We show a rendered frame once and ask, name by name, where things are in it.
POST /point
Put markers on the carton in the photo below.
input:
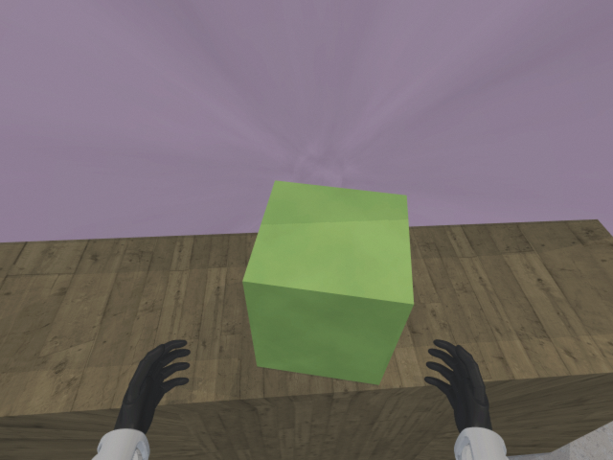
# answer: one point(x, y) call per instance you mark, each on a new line
point(329, 286)

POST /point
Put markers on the pedestal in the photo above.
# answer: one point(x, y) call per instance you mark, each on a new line
point(532, 302)

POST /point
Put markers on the robot right forearm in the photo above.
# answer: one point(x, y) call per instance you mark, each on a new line
point(478, 443)

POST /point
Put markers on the robot right hand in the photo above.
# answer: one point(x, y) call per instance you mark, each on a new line
point(467, 392)

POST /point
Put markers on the robot left hand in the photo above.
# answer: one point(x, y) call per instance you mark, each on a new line
point(146, 388)

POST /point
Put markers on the robot left forearm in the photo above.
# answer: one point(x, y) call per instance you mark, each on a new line
point(123, 444)

